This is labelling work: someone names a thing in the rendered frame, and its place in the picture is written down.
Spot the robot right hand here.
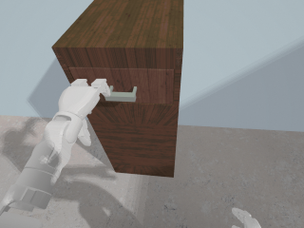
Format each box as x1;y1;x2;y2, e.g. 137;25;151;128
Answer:
232;207;261;228

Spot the drawer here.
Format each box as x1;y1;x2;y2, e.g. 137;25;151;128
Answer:
69;66;175;105

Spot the left robot upper arm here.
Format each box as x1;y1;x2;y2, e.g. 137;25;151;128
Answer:
0;211;44;228

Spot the left robot forearm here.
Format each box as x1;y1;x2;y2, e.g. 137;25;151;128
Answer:
0;111;83;216

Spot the robot left hand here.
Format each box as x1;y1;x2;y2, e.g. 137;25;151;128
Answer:
58;79;111;146

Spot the cabinet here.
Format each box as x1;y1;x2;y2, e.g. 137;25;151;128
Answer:
51;0;184;178

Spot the handle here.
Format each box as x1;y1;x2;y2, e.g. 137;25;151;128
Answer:
104;85;137;103

